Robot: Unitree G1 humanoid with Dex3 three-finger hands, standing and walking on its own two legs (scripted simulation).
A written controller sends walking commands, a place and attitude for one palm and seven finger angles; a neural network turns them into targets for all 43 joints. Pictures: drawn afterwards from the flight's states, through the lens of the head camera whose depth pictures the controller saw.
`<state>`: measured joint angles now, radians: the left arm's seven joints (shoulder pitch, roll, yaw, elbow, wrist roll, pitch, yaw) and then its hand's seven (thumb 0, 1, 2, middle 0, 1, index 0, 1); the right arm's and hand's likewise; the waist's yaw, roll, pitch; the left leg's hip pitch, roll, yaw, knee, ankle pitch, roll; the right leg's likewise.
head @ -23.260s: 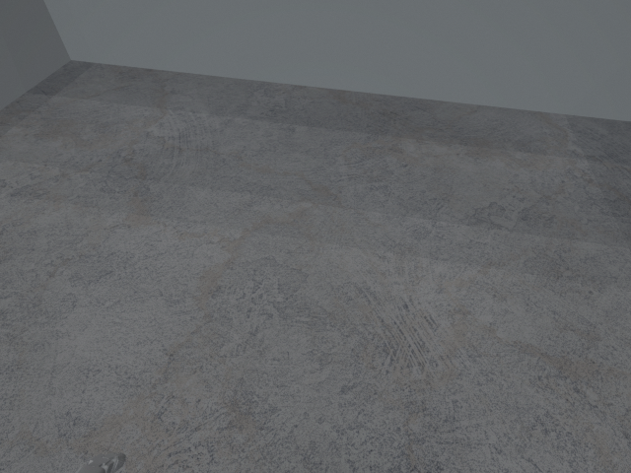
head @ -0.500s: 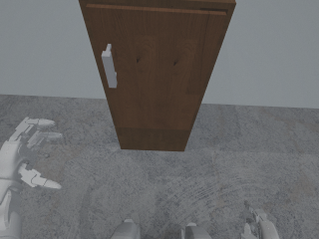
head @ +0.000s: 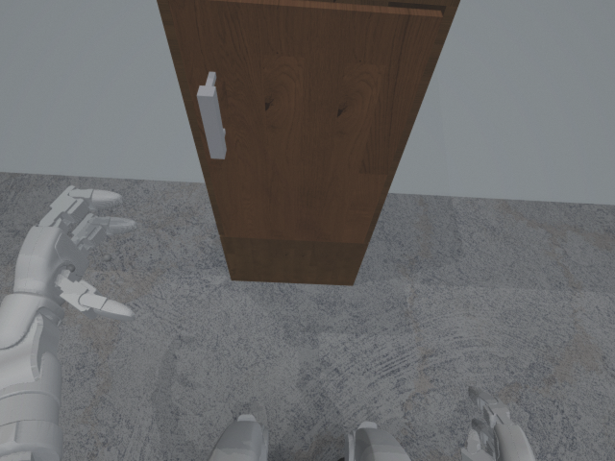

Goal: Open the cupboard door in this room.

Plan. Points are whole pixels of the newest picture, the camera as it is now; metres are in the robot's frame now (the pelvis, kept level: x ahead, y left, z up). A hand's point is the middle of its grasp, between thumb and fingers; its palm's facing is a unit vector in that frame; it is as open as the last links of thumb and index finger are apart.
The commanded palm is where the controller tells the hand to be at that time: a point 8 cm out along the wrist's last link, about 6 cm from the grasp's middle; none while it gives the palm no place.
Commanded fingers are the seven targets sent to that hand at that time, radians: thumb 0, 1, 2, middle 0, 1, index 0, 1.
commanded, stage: move the hooked fingers beside the handle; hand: left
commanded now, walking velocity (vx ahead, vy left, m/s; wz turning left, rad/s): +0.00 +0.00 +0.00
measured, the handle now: (215, 116) +0.62 +0.18 +0.04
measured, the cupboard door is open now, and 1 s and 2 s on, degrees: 0 0 0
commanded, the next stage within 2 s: none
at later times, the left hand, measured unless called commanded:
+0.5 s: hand (134, 199) +0.43 +0.26 +0.05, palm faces -0.01 -1.00 +0.00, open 14.0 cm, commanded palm +0.42 +0.31 +0.05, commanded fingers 0.00 -0.50 0.30 -0.30 -1.20 -0.30 -1.20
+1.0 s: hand (157, 156) +0.52 +0.25 +0.04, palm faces +0.00 -1.00 -0.01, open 14.0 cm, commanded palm +0.51 +0.29 +0.04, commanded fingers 0.00 -0.50 0.30 -0.30 -1.20 -0.30 -1.20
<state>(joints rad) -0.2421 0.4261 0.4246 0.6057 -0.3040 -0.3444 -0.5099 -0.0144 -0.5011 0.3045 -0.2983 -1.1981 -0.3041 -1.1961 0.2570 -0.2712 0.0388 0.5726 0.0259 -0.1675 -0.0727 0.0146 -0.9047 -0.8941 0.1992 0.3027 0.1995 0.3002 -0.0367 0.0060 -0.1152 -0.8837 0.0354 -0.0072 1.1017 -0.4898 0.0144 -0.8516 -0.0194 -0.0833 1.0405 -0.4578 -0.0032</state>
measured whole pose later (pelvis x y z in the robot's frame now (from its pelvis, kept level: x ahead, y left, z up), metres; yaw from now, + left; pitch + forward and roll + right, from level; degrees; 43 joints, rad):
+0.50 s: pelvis +0.00 +0.01 -0.01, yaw -2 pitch +20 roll -3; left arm -0.59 0.53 0.48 0.95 -0.20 -0.39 -0.46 -0.01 -0.50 0.30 -0.30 -1.20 -0.30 -1.20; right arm 0.32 -0.28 0.03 0.62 0.01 -0.06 -0.05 0.01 -0.91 -0.89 0.20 0.30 0.20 0.30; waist -0.10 0.00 -0.12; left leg -0.98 0.05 0.01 1.14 -0.50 0.03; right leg -0.96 -0.01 -0.06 1.06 -0.45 0.01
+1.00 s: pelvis +0.00 +0.01 -0.02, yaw -3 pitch +25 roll -4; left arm -0.89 0.68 0.52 1.18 -0.10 -0.38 -0.42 -0.01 -0.50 0.30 -0.30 -1.20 -0.30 -1.20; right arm 0.35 -0.28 0.05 0.61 -0.01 0.04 -0.03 0.01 -0.91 -0.89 0.20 0.30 0.20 0.30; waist -0.19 0.01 -0.10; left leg -1.12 0.06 0.00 1.19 -0.52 0.03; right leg -1.08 0.01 -0.07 1.10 -0.46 0.01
